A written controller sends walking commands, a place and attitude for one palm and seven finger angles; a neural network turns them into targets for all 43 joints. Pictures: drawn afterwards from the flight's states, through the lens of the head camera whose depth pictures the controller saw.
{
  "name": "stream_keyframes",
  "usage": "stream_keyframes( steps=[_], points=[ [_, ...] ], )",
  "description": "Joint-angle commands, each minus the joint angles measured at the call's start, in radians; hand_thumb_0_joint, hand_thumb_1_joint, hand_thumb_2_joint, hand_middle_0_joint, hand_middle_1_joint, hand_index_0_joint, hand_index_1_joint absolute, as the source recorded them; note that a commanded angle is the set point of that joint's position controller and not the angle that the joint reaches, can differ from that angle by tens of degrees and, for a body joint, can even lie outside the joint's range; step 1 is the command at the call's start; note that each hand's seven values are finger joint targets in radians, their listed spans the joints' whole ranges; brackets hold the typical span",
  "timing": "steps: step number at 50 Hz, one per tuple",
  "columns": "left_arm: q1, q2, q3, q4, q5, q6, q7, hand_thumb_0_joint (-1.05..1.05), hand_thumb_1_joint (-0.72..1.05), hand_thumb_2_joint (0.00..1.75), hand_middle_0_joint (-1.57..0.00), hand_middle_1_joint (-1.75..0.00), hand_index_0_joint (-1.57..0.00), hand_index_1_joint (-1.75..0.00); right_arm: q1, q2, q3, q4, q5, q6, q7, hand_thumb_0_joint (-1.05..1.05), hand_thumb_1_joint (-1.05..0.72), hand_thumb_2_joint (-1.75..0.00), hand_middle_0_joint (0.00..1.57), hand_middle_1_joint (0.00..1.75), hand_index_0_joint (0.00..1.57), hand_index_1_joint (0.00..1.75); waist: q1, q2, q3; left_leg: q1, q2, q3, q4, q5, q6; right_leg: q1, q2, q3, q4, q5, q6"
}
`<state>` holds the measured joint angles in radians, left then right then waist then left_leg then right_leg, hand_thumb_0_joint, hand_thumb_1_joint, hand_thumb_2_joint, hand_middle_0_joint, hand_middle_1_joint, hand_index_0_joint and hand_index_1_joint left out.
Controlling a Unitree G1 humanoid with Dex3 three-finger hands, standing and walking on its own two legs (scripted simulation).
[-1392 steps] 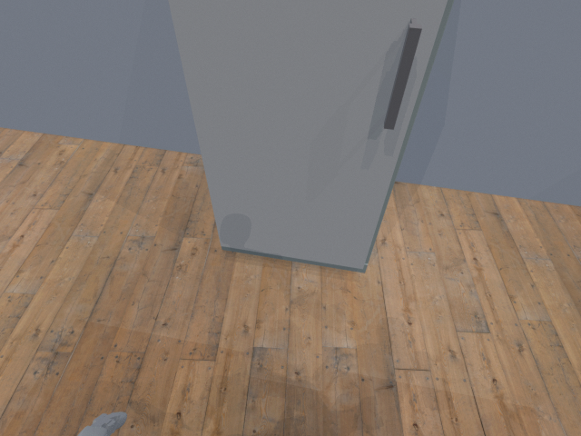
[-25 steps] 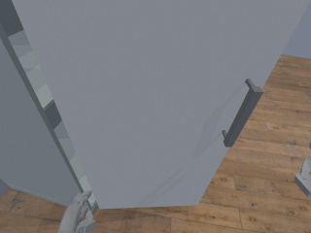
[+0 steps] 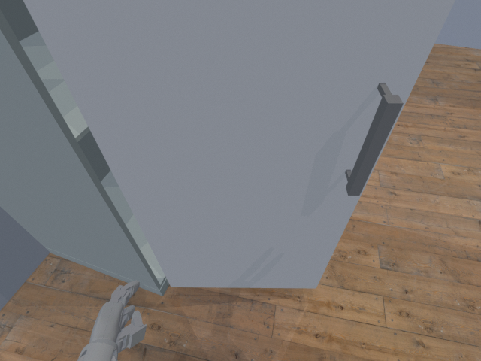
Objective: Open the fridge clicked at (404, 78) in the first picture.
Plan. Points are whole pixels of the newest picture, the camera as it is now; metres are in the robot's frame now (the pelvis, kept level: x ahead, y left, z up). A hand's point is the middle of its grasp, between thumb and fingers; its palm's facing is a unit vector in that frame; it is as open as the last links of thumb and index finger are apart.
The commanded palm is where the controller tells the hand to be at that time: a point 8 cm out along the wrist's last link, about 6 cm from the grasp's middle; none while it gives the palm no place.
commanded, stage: step back with the hand held close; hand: right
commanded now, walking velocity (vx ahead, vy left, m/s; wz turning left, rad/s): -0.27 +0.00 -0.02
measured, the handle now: (366, 144) +0.47 -0.22 +0.11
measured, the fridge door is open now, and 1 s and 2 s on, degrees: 71 71 71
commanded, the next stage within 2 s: stop stepping back and stand still in 0.74 s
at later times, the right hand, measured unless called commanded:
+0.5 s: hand out of the picture +0.10 -0.31 +0.19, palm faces +0.55 +0.70 -0.45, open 7.4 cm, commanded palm +0.03 -0.32 +0.18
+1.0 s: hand out of the picture -0.03 -0.27 +0.17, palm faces +0.37 +0.79 -0.49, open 7.4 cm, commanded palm -0.06 -0.30 +0.18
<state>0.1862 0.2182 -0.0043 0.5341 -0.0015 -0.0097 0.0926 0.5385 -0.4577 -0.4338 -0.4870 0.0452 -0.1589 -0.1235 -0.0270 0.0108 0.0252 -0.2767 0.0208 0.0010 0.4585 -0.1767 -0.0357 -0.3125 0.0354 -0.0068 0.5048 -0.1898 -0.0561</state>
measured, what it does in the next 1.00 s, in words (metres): walks backwards: left foot, then left foot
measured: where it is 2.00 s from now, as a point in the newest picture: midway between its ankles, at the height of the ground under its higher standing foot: outside the picture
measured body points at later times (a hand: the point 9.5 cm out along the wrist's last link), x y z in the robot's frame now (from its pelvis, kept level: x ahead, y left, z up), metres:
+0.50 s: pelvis -0.08 -0.01 +0.00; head -0.07 -0.04 +0.45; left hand +0.10 +0.21 -0.07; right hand +0.06 -0.34 +0.21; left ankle -0.19 +0.14 -0.68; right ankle +0.05 -0.09 -0.74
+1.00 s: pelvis -0.21 +0.00 -0.01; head -0.22 -0.04 +0.44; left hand -0.04 +0.25 -0.06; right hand -0.06 -0.31 +0.19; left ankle -0.18 +0.10 -0.74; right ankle -0.10 -0.09 -0.66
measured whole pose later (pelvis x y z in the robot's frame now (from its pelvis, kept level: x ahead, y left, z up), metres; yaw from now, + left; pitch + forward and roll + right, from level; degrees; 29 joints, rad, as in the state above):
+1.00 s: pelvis -0.21 +0.00 -0.01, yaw +2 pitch -1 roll +1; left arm 0.21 0.21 0.04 0.62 0.02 -0.10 0.05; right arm 0.62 -0.49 -0.47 -0.59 0.06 -0.19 -0.10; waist -0.04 0.07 -0.01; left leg -0.33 -0.02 0.04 0.61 -0.27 0.05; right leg -0.70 0.04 -0.01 1.09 -0.35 0.04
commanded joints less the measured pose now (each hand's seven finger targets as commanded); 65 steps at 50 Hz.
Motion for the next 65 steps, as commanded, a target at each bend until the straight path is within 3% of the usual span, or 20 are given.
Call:
stream_keyframes(
  steps=[1,12,16,19,25,30,33,35,36,37,39,44,45,46,47,50,56,57,61,65],
  points=[
    [-0.095,0.166,0.055,-0.150,-0.005,-0.070,0.011,0.00,0.90,0.90,-0.20,-0.30,-0.20,-0.30,-0.070,-0.108,-0.100,-0.140,-0.019,-0.073,-0.020,0.00,-0.90,-0.90,0.20,0.30,0.20,0.30,0.000,-0.147,-0.081,0.330,-0.030,-0.029,0.127,0.036,0.015,-0.400,-0.162,0.190,-0.261,-0.415,-0.063],
    [-0.030,0.137,0.052,-0.094,0.009,-0.123,-0.005,0.00,0.90,0.90,-0.20,-0.30,-0.20,-0.30,-0.151,-0.154,-0.095,-0.274,-0.022,-0.145,-0.053,0.00,-0.90,-0.90,0.20,0.30,0.20,0.30,0.037,0.026,-0.099,-0.275,0.143,-0.162,-0.147,-0.330,0.112,0.049,-0.046,0.101,0.149,-0.262,0.017],
    [-0.072,0.172,0.055,-0.113,0.012,-0.162,0.012,0.00,0.90,0.90,-0.20,-0.30,-0.20,-0.30,-0.130,-0.146,-0.149,-0.278,-0.042,-0.164,-0.055,0.00,-0.90,-0.90,0.20,0.30,0.20,0.30,0.013,-0.366,-0.123,0.188,-0.110,0.002,0.379,-0.138,0.009,-0.404,-0.280,0.415,-0.375,-0.655,-0.086],
    [-0.062,0.141,0.080,-0.085,0.025,-0.179,-0.001,0.00,0.90,0.90,-0.20,-0.30,-0.20,-0.30,-0.158,-0.165,-0.175,-0.251,-0.046,-0.175,-0.045,0.00,-0.90,-0.90,0.20,0.30,0.20,0.30,0.008,-0.264,-0.131,0.186,-0.133,-0.054,0.643,-0.216,0.017,-0.422,-0.339,0.426,-0.381,-0.528,-0.136],
    [-0.038,0.107,0.068,-0.023,0.016,-0.194,-0.037,0.00,0.90,0.90,-0.20,-0.30,-0.20,-0.30,-0.029,-0.104,-0.081,-0.185,0.019,-0.155,-0.022,0.00,-0.90,-0.90,0.20,0.30,0.20,0.30,0.004,-0.210,-0.193,0.024,-0.113,0.030,0.046,-0.385,0.064,0.049,-0.252,0.260,-0.339,-0.269,0.015],
    [-0.071,0.075,0.043,-0.003,0.013,-0.153,-0.016,0.00,0.90,0.90,-0.20,-0.30,-0.20,-0.30,-0.208,-0.227,-0.107,-0.236,0.003,-0.181,-0.017,0.00,-0.90,-0.90,0.20,0.30,0.20,0.30,0.010,0.116,-0.210,-0.095,0.218,-0.192,-0.222,0.527,0.083,0.210,-0.096,-0.034,0.196,0.038,0.065],
    [-0.101,0.100,0.067,-0.032,-0.006,-0.177,0.015,0.00,0.90,0.90,-0.20,-0.30,-0.20,-0.30,-0.316,-0.236,-0.098,-0.257,0.005,-0.173,-0.006,0.00,-0.90,-0.90,0.20,0.30,0.20,0.30,0.016,0.247,-0.316,0.023,0.084,-0.020,0.014,0.841,-0.046,0.285,-0.062,-0.088,0.083,0.305,0.039],
    [-0.109,0.116,0.061,-0.068,-0.013,-0.155,0.008,0.00,0.90,0.90,-0.20,-0.30,-0.20,-0.30,-0.238,-0.219,-0.106,-0.251,0.011,-0.135,0.005,0.00,-0.90,-0.90,0.20,0.30,0.20,0.30,0.009,0.006,-0.348,-0.085,-0.043,0.014,0.177,0.633,-0.073,0.505,-0.125,-0.015,0.022,0.798,-0.009],
    [-0.097,0.123,0.060,-0.061,-0.011,-0.159,-0.007,0.00,0.90,0.90,-0.20,-0.30,-0.20,-0.30,-0.205,-0.216,-0.127,-0.231,0.018,-0.140,0.013,0.00,-0.90,-0.90,0.20,0.30,0.20,0.30,0.010,-0.196,-0.316,-0.129,-0.095,-0.006,0.323,0.122,-0.055,0.498,-0.205,0.078,-0.075,0.882,-0.050],
    [-0.114,0.122,0.060,-0.061,0.003,-0.166,-0.028,0.00,0.90,0.90,-0.20,-0.30,-0.20,-0.30,-0.159,-0.199,-0.132,-0.220,0.028,-0.140,0.017,0.00,-0.90,-0.90,0.20,0.30,0.20,0.30,-0.015,-0.315,-0.334,-0.117,-0.134,-0.040,0.448,-0.365,-0.018,0.413,-0.302,0.185,-0.168,0.759,-0.083],
    [-0.125,0.123,0.060,-0.063,0.023,-0.186,-0.040,0.00,0.90,0.90,-0.20,-0.30,-0.20,-0.30,-0.081,-0.185,-0.160,-0.201,0.029,-0.129,0.021,0.00,-0.90,-0.90,0.20,0.30,0.20,0.30,-0.028,-0.300,-0.232,0.116,-0.135,-0.048,0.521,-0.414,0.025,-0.041,-0.350,0.271,-0.388,-0.060,-0.093],
    [-0.125,0.109,0.077,-0.115,0.006,-0.149,-0.047,0.00,0.90,0.90,-0.20,-0.30,-0.20,-0.30,0.142,-0.167,-0.191,-0.194,0.048,-0.107,0.007,0.00,-0.90,-0.90,0.20,0.30,0.20,0.30,-0.046,-0.265,-0.145,0.244,-0.107,0.100,0.075,-0.302,0.094,-0.317,-0.115,-0.050,-0.212,-0.406,0.074],
    [-0.101,0.096,0.082,-0.112,-0.009,-0.141,-0.042,0.00,0.90,0.90,-0.20,-0.30,-0.20,-0.30,0.126,-0.203,-0.189,-0.254,0.038,-0.103,0.001,0.00,-0.90,-0.90,0.20,0.30,0.20,0.30,-0.031,0.008,-0.141,-0.060,0.068,-0.076,-0.189,-0.407,0.119,-0.120,0.008,-0.143,0.192,-0.337,0.125],
    [-0.105,0.097,0.088,-0.111,-0.010,-0.135,-0.037,0.00,0.90,0.90,-0.20,-0.30,-0.20,-0.30,0.091,-0.249,-0.193,-0.305,0.030,-0.096,-0.007,0.00,-0.90,-0.90,0.20,0.30,0.20,0.30,-0.028,0.290,-0.085,-0.406,0.364,-0.515,-0.432,-0.682,0.223,-0.108,0.079,-0.029,0.687,-0.321,0.128],
    [-0.066,0.107,0.077,-0.076,0.021,-0.126,-0.038,0.00,0.90,0.90,-0.20,-0.30,-0.20,-0.30,0.003,-0.252,-0.202,-0.340,0.029,-0.091,-0.013,0.00,-0.90,-0.90,0.20,0.30,0.20,0.30,0.001,0.242,-0.029,-0.494,0.423,-0.562,-0.479,-0.744,0.264,-0.230,0.056,0.063,0.929,-0.244,0.115],
    [-0.004,0.091,0.053,-0.050,0.012,-0.140,-0.010,0.00,0.90,0.90,-0.20,-0.30,-0.20,-0.30,-0.167,-0.183,-0.130,-0.222,0.021,-0.058,-0.012,0.00,-0.90,-0.90,0.20,0.30,0.20,0.30,0.074,0.182,-0.059,-0.404,0.244,-0.227,-0.353,-0.698,0.152,-0.113,-0.078,0.023,0.772,-0.157,0.089],
    [0.033,0.135,0.056,0.003,0.017,-0.205,0.027,0.00,0.90,0.90,-0.20,-0.30,-0.20,-0.30,-0.429,-0.070,0.052,-0.109,-0.040,-0.060,-0.069,0.00,-0.90,-0.90,0.20,0.30,0.20,0.30,0.074,-0.156,-0.085,-0.099,0.102,-0.012,0.125,-0.349,0.091,0.127,-0.052,-0.053,-0.129,-0.249,0.023],
    [0.024,0.174,0.067,-0.022,0.015,-0.213,0.024,0.00,0.90,0.90,-0.20,-0.30,-0.20,-0.30,-0.456,-0.065,0.062,-0.161,-0.036,-0.070,-0.072,0.00,-0.90,-0.90,0.20,0.30,0.20,0.30,0.061,-0.417,-0.045,-0.250,-0.008,0.052,0.398,-0.367,0.049,0.154,-0.227,0.253,-0.285,-0.440,-0.040],
    [-0.005,0.112,0.065,-0.053,0.003,-0.215,-0.038,0.00,0.90,0.90,-0.20,-0.30,-0.20,-0.30,-0.184,-0.168,-0.081,-0.249,-0.031,-0.089,-0.046,0.00,-0.90,-0.90,0.20,0.30,0.20,0.30,0.055,-0.203,-0.004,-0.356,0.018,-0.025,0.710,-0.238,0.032,-0.009,-0.381,0.513,-0.354,-0.433,-0.177],
    [-0.030,0.103,0.053,-0.039,0.010,-0.190,-0.055,0.00,0.90,0.90,-0.20,-0.30,-0.20,-0.30,0.055,-0.168,-0.137,-0.275,-0.026,-0.115,-0.043,0.00,-0.90,-0.90,0.20,0.30,0.20,0.30,0.030,-0.261,-0.014,-0.051,-0.005,0.074,0.344,-0.190,0.054,-0.144,-0.290,0.227,-0.329,-0.430,-0.088]
  ],
)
